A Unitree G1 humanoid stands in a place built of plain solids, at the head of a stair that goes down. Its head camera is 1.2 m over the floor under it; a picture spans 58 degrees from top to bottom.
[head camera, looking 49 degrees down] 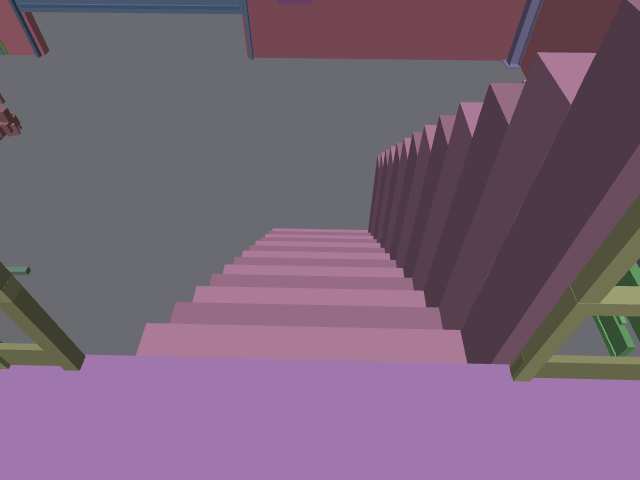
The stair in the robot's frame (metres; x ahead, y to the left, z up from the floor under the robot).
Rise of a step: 0.20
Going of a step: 0.23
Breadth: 1.17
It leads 1 degrees to the right of straight ahead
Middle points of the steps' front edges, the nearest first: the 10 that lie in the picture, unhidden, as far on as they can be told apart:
0.57 0.06 0.00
0.80 0.06 -0.20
1.03 0.05 -0.40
1.25 0.04 -0.61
1.48 0.04 -0.81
1.70 0.03 -1.01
1.93 0.03 -1.22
2.15 0.02 -1.42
2.38 0.02 -1.62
2.61 0.01 -1.82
